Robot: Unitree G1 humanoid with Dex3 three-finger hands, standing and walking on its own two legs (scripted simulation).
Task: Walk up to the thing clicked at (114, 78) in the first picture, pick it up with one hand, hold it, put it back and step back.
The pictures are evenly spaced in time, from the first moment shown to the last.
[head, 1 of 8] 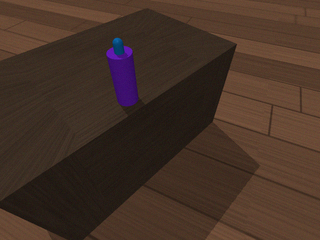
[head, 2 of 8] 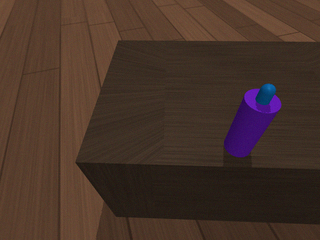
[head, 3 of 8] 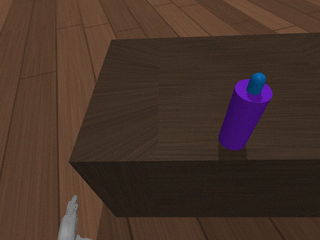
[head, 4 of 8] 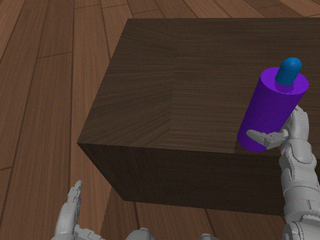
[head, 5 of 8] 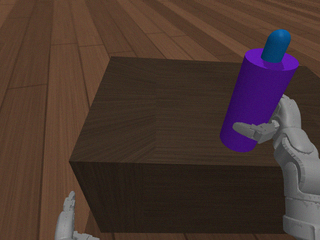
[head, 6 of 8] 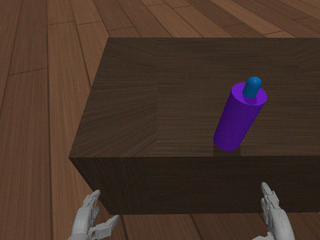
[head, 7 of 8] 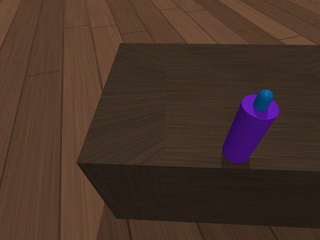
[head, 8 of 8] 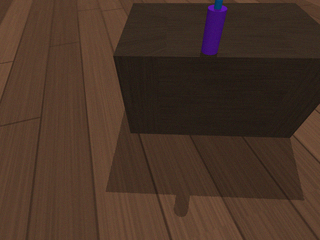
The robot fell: no
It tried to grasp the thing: yes
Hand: right
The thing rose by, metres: 0.20
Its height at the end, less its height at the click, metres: +0.00
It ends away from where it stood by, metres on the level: 0.02
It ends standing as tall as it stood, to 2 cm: yes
